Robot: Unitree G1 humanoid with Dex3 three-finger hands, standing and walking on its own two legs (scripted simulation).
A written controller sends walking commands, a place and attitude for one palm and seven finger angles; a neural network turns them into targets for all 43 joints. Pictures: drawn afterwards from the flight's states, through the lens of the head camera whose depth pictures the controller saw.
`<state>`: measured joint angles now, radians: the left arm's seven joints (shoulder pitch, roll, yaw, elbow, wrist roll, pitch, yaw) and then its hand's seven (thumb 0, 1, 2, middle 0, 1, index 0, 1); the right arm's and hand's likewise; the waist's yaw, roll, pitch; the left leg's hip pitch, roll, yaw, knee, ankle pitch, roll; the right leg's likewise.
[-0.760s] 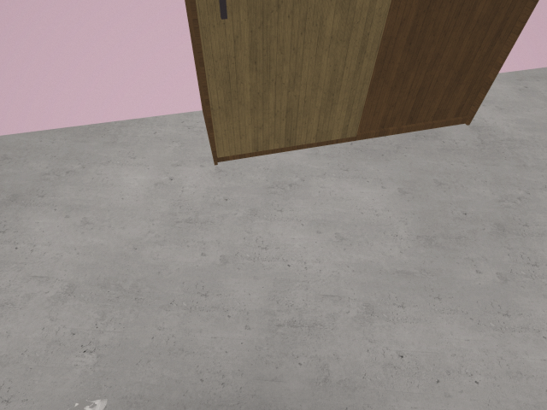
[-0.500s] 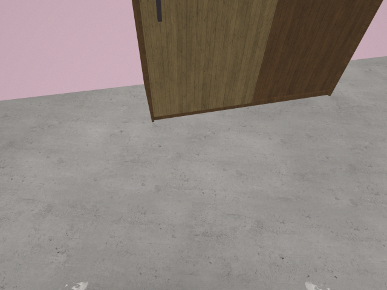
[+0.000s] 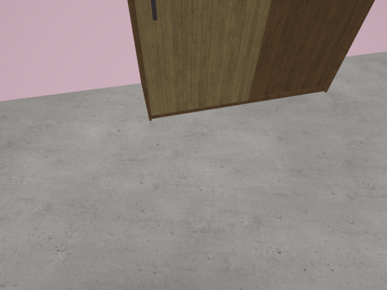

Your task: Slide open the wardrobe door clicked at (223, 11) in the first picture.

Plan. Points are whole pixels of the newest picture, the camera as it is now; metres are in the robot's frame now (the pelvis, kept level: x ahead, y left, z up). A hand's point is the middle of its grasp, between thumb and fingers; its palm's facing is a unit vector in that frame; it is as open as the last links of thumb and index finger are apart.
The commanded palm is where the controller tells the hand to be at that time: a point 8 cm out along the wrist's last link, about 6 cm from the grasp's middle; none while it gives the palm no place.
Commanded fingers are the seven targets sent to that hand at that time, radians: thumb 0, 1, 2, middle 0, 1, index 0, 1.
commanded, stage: stand and wait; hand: left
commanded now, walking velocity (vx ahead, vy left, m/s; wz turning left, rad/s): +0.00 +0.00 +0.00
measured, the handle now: out of the picture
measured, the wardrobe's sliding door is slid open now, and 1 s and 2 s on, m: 0.00 0.00 0.00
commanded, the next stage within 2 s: look at it before walking up in 0.06 s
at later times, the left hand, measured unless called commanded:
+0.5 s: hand out of the picture +0.06 +0.25 -0.16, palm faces -0.04 -0.94 -0.33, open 7.4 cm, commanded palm none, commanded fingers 0.00 0.90 0.90 -0.20 -0.30 -0.20 -0.30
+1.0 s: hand out of the picture +0.04 +0.22 -0.18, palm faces -0.03 -0.97 -0.25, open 7.4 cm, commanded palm none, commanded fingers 0.00 0.90 0.90 -0.20 -0.30 -0.20 -0.30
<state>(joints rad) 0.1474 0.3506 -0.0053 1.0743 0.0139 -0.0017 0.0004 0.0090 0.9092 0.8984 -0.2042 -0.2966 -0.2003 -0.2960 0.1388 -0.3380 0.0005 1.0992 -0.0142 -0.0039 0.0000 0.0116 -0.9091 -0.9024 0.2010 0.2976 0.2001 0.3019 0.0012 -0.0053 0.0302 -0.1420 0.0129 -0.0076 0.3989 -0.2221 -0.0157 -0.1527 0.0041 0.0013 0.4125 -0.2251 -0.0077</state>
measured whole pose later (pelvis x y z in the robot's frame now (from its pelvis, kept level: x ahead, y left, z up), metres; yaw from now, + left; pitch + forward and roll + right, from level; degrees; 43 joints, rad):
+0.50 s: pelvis -0.01 +0.00 +0.00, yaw +0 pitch -2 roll +0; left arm 0.15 0.34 -0.01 1.08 0.02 0.00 0.00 0.01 0.91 0.90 -0.20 -0.30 -0.20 -0.30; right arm 0.13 -0.33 0.00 1.11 -0.01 -0.01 0.00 0.01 -0.91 -0.90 0.20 0.30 0.20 0.30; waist 0.00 -0.01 0.03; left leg -0.15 0.02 0.00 0.38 -0.20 -0.02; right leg -0.16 0.01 0.01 0.39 -0.20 -0.01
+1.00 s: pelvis +0.02 +0.01 -0.01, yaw -2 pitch -1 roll -1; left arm 0.28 0.27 0.00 1.08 0.02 0.01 -0.01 0.01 0.91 0.90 -0.20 -0.30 -0.20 -0.30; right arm 0.23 -0.26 0.00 1.10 -0.03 0.00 0.01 0.01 -0.91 -0.90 0.20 0.30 0.20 0.30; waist 0.01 0.00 -0.03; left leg -0.18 0.04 0.02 0.52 -0.35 -0.01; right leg -0.18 0.03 0.03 0.48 -0.29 -0.02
